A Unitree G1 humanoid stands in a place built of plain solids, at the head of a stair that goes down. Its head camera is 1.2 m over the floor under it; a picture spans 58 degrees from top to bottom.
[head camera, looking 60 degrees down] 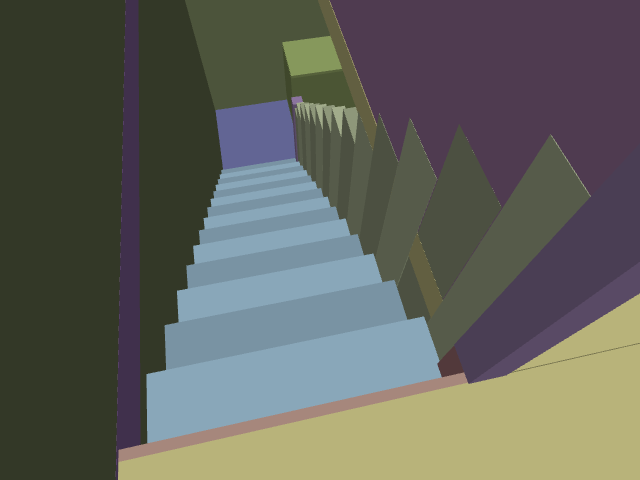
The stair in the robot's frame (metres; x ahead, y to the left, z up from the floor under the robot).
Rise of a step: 0.21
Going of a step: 0.24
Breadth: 0.93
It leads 12 degrees to the left of straight ahead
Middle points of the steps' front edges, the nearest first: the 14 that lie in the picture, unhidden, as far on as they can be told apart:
0.18 0.05 0.00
0.42 0.10 -0.21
0.65 0.15 -0.42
0.88 0.20 -0.62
1.12 0.25 -0.83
1.35 0.30 -1.04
1.58 0.35 -1.25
1.82 0.40 -1.46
2.05 0.45 -1.66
2.28 0.50 -1.87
2.52 0.55 -2.08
2.75 0.59 -2.29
2.98 0.64 -2.50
3.22 0.69 -2.70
